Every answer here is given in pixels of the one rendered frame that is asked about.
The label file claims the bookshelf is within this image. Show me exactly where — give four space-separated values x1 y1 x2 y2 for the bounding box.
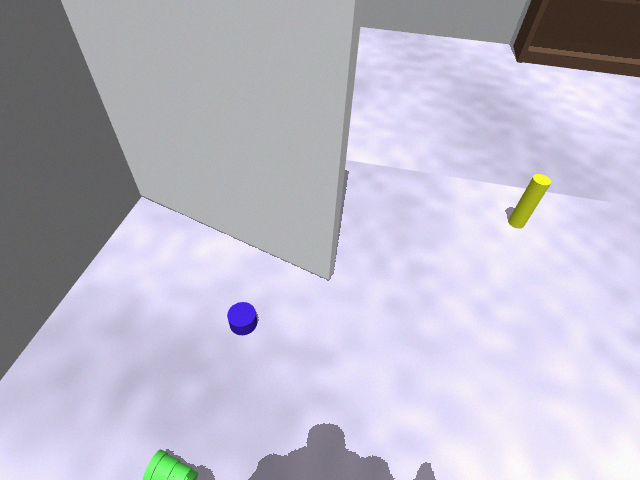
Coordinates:
513 0 640 77

